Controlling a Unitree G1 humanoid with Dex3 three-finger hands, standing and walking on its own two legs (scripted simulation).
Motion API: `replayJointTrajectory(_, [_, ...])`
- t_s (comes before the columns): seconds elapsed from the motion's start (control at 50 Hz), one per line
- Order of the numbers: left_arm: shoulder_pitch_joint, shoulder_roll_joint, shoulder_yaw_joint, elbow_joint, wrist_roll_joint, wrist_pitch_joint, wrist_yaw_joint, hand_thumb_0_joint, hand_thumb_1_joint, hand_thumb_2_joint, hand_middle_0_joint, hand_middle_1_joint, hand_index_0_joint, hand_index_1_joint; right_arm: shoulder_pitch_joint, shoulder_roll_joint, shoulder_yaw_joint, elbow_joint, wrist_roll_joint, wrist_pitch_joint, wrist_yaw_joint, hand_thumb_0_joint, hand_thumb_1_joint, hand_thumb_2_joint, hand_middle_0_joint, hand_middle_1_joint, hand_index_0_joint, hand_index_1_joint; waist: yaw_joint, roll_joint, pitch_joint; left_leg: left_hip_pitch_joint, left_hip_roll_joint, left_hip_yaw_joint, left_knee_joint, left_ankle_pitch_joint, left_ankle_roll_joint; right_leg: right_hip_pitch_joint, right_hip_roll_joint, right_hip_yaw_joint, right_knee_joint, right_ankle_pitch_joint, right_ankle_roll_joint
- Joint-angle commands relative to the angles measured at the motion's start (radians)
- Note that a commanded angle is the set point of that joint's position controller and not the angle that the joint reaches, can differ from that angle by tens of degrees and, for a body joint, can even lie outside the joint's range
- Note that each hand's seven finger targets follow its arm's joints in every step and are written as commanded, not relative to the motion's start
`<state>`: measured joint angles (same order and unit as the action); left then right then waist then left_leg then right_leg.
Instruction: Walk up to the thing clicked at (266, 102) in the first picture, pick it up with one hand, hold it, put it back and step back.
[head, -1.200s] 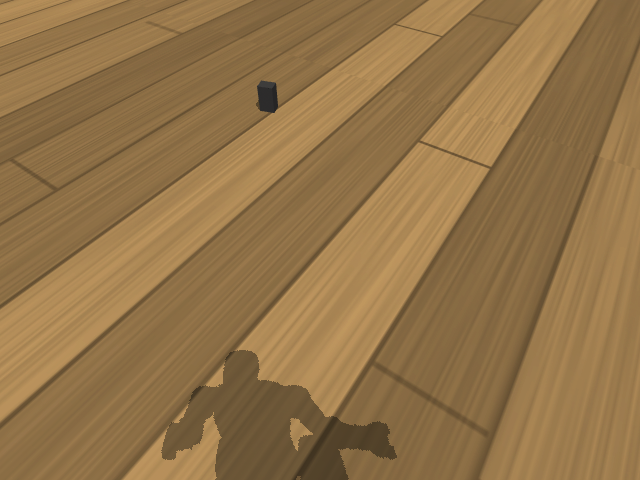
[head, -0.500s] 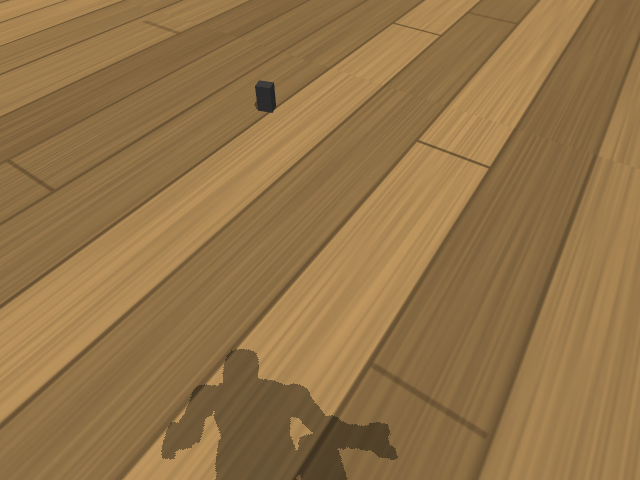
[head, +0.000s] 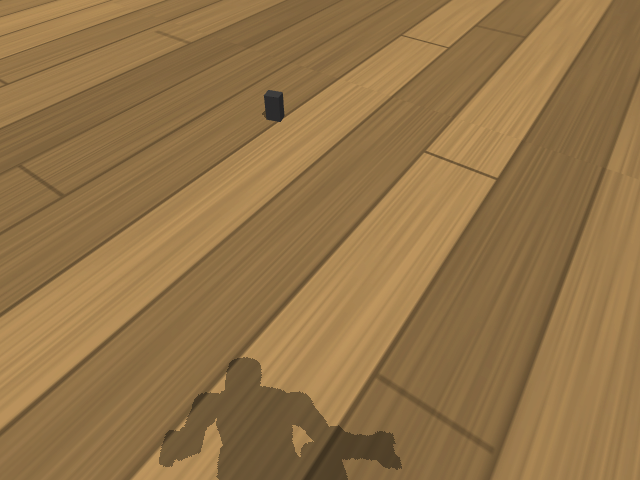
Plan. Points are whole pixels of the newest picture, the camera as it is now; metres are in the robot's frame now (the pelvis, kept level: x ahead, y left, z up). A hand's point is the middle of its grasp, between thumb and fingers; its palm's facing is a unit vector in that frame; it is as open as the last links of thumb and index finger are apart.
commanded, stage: walk up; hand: left
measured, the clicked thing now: (274, 106) +2.11 +0.25 -0.70
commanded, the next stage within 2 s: none
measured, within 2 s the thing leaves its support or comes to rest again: neither
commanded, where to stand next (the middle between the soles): +1.78 +0.00 m, yaw +0 degrees
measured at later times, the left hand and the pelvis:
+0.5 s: hand (86, 406) +0.26 +0.37 -0.15, palm faces -0.08 -0.95 -0.31, open 7.4 cm; pelvis +0.18 +0.09 +0.00, yaw -1 degrees
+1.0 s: hand (174, 242) +0.59 +0.31 -0.14, palm faces -0.05 -0.94 -0.33, open 7.4 cm; pelvis +0.49 +0.05 -0.01, yaw -1 degrees
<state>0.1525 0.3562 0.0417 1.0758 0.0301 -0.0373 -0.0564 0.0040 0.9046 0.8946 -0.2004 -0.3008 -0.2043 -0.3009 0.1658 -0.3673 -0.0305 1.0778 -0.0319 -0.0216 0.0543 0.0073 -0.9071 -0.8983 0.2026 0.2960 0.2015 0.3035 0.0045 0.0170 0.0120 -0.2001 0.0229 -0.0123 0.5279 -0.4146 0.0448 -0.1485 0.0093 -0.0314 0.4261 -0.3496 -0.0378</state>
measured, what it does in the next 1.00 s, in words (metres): walks ahead: left foot, then right foot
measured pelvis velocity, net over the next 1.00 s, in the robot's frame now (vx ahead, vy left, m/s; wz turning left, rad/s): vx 0.49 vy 0.05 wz -0.02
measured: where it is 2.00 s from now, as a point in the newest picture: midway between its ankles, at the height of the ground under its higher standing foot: (311, 258)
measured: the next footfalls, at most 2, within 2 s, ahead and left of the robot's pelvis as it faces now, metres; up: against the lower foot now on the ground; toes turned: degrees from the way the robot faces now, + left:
left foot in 0.24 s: +0.18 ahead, +0.20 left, +0.00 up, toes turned +6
right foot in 0.72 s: +0.52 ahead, -0.07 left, +0.00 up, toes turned -6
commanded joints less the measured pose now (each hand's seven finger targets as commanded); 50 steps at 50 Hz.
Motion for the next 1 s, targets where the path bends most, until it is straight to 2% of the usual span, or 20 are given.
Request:
replayJointTrajectory(0.0, [0.057, 0.358, 0.098, -0.102, 0.001, -0.050, 0.010, 0.000, 0.900, 0.900, -0.200, -0.300, -0.200, -0.300, -0.228, -0.244, -0.079, -0.175, -0.008, -0.047, 0.007, 0.000, -0.900, -0.900, 0.200, 0.300, 0.200, 0.300, 0.107, -0.090, 0.111, -0.586, 0.073, -0.044, 0.340, -0.020, -0.020, 0.208, -0.421, 0.533, -0.337, -0.408, -0.230])
replayJointTrajectory(0.06, [-0.029, 0.370, 0.101, -0.158, 0.011, -0.052, 0.005, 0.000, 0.900, 0.900, -0.200, -0.300, -0.200, -0.300, -0.102, -0.261, -0.092, -0.162, 0.000, -0.047, 0.035, 0.000, -0.900, -0.900, 0.200, 0.300, 0.200, 0.300, 0.040, -0.173, 0.027, -0.412, 0.101, -0.031, 0.260, -0.035, -0.041, 0.161, -0.321, 0.343, -0.324, -0.376, -0.179])
replayJointTrajectory(0.14, [-0.066, 0.378, 0.098, -0.197, 0.003, -0.045, -0.010, 0.000, 0.900, 0.900, -0.200, -0.300, -0.200, -0.300, -0.068, -0.255, -0.103, -0.178, -0.002, -0.040, 0.049, 0.000, -0.900, -0.900, 0.200, 0.300, 0.200, 0.300, 0.006, -0.190, 0.067, -0.169, 0.079, 0.055, 0.131, 0.106, -0.055, -0.101, -0.246, 0.188, -0.285, -0.294, -0.143])
replayJointTrajectory(0.2, [-0.124, 0.326, 0.076, -0.220, 0.006, -0.037, -0.021, 0.000, 0.900, 0.900, -0.200, -0.300, -0.200, -0.300, 0.194, -0.289, -0.140, -0.104, 0.000, -0.049, 0.027, 0.000, -0.900, -0.900, 0.200, 0.300, 0.200, 0.300, -0.139, 0.000, -0.001, 0.291, 0.023, 0.089, 0.012, 0.169, -0.036, -0.395, -0.158, 0.055, 0.034, -0.263, -0.099])
replayJointTrajectory(0.22, [-0.068, 0.242, 0.052, -0.219, 0.007, -0.033, -0.022, 0.000, 0.900, 0.900, -0.200, -0.300, -0.200, -0.300, 0.344, -0.359, -0.167, -0.063, -0.008, -0.060, 0.008, 0.000, -0.900, -0.900, 0.200, 0.300, 0.200, 0.300, -0.198, 0.283, -0.086, 0.487, 0.081, -0.032, -0.114, -0.076, -0.006, -0.521, -0.039, -0.055, 0.443, -0.219, -0.071])
replayJointTrajectory(0.24, [-0.059, 0.179, 0.029, -0.237, -0.008, -0.037, -0.013, 0.000, 0.900, 0.900, -0.200, -0.300, -0.200, -0.300, 0.401, -0.455, -0.175, -0.084, -0.019, -0.074, -0.007, 0.000, -0.900, -0.900, 0.200, 0.300, 0.200, 0.300, -0.211, 0.428, -0.079, 0.456, 0.342, -0.594, -0.368, -0.483, 0.042, -0.714, 0.099, 0.079, 0.760, -0.267, -0.022])
replayJointTrajectory(0.26, [-0.039, 0.273, 0.035, -0.231, -0.008, -0.041, -0.004, 0.000, 0.900, 0.900, -0.200, -0.300, -0.200, -0.300, 0.218, -0.485, -0.176, -0.145, 0.023, -0.076, -0.007, 0.000, -0.900, -0.900, 0.200, 0.300, 0.200, 0.300, -0.124, 0.246, -0.032, 0.266, 0.440, -0.777, -0.502, -0.595, 0.148, -0.645, 0.010, 0.203, 0.809, -0.159, -0.039])
replayJointTrajectory(0.3, [0.027, 0.337, 0.049, -0.169, -0.031, -0.040, -0.011, 0.000, 0.900, 0.900, -0.200, -0.300, -0.200, -0.300, 0.021, -0.388, -0.134, -0.202, 0.027, -0.084, -0.007, 0.000, -0.900, -0.900, 0.200, 0.300, 0.200, 0.300, -0.007, 0.075, 0.069, 0.106, 0.373, -0.452, -0.408, -0.386, 0.139, -0.587, -0.092, 0.196, 0.732, -0.007, -0.003])
replayJointTrajectory(0.36, [0.059, 0.337, 0.067, -0.131, -0.022, -0.030, -0.036, 0.000, 0.900, 0.900, -0.200, -0.300, -0.200, -0.300, 0.035, -0.320, -0.109, -0.206, 0.025, -0.098, -0.008, 0.000, -0.900, -0.900, 0.200, 0.300, 0.200, 0.300, -0.001, 0.098, 0.092, 0.010, 0.263, -0.204, -0.429, -0.218, 0.107, -0.476, -0.118, 0.119, 0.584, 0.107, 0.044])
replayJointTrajectory(0.46, [-0.035, 0.301, 0.064, -0.190, -0.015, -0.019, -0.062, 0.000, 0.900, 0.900, -0.200, -0.300, -0.200, -0.300, 0.101, -0.331, -0.111, -0.203, 0.032, -0.110, -0.003, 0.000, -0.900, -0.900, 0.200, 0.300, 0.200, 0.300, -0.031, 0.091, 0.095, 0.136, 0.250, -0.104, -0.454, -0.093, 0.128, -0.551, -0.135, 0.062, 0.411, 0.215, 0.065])
replayJointTrajectory(0.62, [-0.242, 0.230, 0.046, -0.257, -0.024, -0.024, -0.063, 0.000, 0.900, 0.900, -0.200, -0.300, -0.200, -0.300, 0.173, -0.335, -0.112, -0.201, 0.027, -0.098, -0.016, 0.000, -0.900, -0.900, 0.200, 0.300, 0.200, 0.300, -0.064, 0.056, 0.089, 0.172, 0.226, 0.029, -0.367, 0.361, 0.101, -0.340, -0.099, -0.029, 0.123, 0.342, 0.005])
replayJointTrajectory(0.68, [-0.152, 0.237, 0.057, -0.231, -0.025, -0.023, -0.046, 0.000, 0.900, 0.900, -0.200, -0.300, -0.200, -0.300, 0.197, -0.329, -0.109, -0.205, 0.013, -0.082, -0.032, 0.000, -0.900, -0.900, 0.200, 0.300, 0.200, 0.300, -0.015, 0.016, 0.000, 0.220, 0.193, 0.086, -0.095, 0.660, 0.079, -0.158, -0.021, -0.098, 0.059, 0.232, -0.027])
replayJointTrajectory(0.7, [-0.003, 0.270, 0.079, -0.193, -0.020, -0.026, -0.034, 0.000, 0.900, 0.900, -0.200, -0.300, -0.200, -0.300, 0.209, -0.314, -0.102, -0.211, 0.007, -0.078, -0.032, 0.000, -0.900, -0.900, 0.200, 0.300, 0.200, 0.300, 0.057, -0.032, -0.097, 0.140, 0.152, 0.133, 0.132, 0.688, 0.057, 0.083, 0.016, -0.128, 0.046, 0.206, -0.045])
replayJointTrajectory(0.72, [0.190, 0.339, 0.114, -0.157, -0.012, -0.031, -0.016, 0.000, 0.900, 0.900, -0.200, -0.300, -0.200, -0.300, 0.252, -0.267, -0.082, -0.218, 0.012, -0.078, -0.031, 0.000, -0.900, -0.900, 0.200, 0.300, 0.200, 0.300, 0.133, -0.126, -0.215, -0.070, 0.111, 0.120, 0.406, 0.496, 0.031, 0.367, -0.082, 0.038, 0.085, 0.071, -0.068])
replayJointTrajectory(0.74, [0.274, 0.445, 0.144, -0.159, -0.018, -0.036, -0.007, 0.000, 0.900, 0.900, -0.200, -0.300, -0.200, -0.300, 0.296, -0.226, -0.071, -0.248, 0.050, -0.082, -0.031, 0.000, -0.900, -0.900, 0.200, 0.300, 0.200, 0.300, 0.154, -0.343, -0.340, -0.405, -0.045, 0.142, 0.758, 0.163, -0.021, 0.649, -0.396, 0.614, -0.036, -0.048, -0.228])
replayJointTrajectory(0.76, [0.237, 0.433, 0.142, -0.182, -0.037, -0.039, 0.000, 0.000, 0.900, 0.900, -0.200, -0.300, -0.200, -0.300, 0.209, -0.294, -0.078, -0.245, 0.048, -0.085, -0.042, 0.000, -0.900, -0.900, 0.200, 0.300, 0.200, 0.300, 0.154, -0.244, -0.291, -0.511, -0.003, 0.006, 0.814, -0.056, -0.018, 0.586, -0.454, 0.717, -0.094, 0.017, -0.288])
replayJointTrajectory(0.8, [0.116, 0.364, 0.113, -0.219, -0.050, -0.042, 0.018, 0.000, 0.900, 0.900, -0.200, -0.300, -0.200, -0.300, 0.120, -0.284, -0.080, -0.233, 0.052, -0.094, -0.029, 0.000, -0.900, -0.900, 0.200, 0.300, 0.200, 0.300, 0.107, -0.077, -0.137, -0.430, 0.066, -0.070, 0.802, 0.061, -0.001, 0.287, -0.364, 0.408, -0.095, 0.253, -0.245])
replayJointTrajectory(0.84, [0.061, 0.307, 0.094, -0.220, -0.046, -0.055, 0.019, 0.000, 0.900, 0.900, -0.200, -0.300, -0.200, -0.300, 0.153, -0.247, -0.072, -0.222, 0.040, -0.079, -0.019, 0.000, -0.900, -0.900, 0.200, 0.300, 0.200, 0.300, 0.028, -0.123, -0.008, -0.349, 0.114, -0.066, 0.612, 0.108, 0.001, 0.044, -0.285, 0.238, -0.139, 0.237, -0.173])
replayJointTrajectory(0.94, [-0.023, 0.332, 0.092, -0.287, -0.022, -0.085, 0.003, 0.000, 0.900, 0.900, -0.200, -0.300, -0.200, -0.300, 0.104, -0.234, -0.092, -0.247, 0.015, -0.057, 0.031, 0.000, -0.900, -0.900, 0.200, 0.300, 0.200, 0.300, -0.006, -0.157, 0.066, -0.296, 0.135, 0.021, 0.288, 0.162, -0.054, -0.161, -0.258, 0.114, -0.251, -0.011, -0.201])
replayJointTrajectory(0.98, [-0.012, 0.334, 0.093, -0.293, -0.017, -0.090, -0.004, 0.000, 0.900, 0.900, -0.200, -0.300, -0.200, -0.300, 0.052, -0.228, -0.094, -0.263, 0.012, -0.065, 0.041, 0.000, -0.900, -0.900, 0.200, 0.300, 0.200, 0.300, 0.006, -0.148, 0.046, -0.217, 0.128, 0.045, 0.157, 0.264, -0.060, -0.181, -0.239, 0.084, -0.241, -0.017, -0.178])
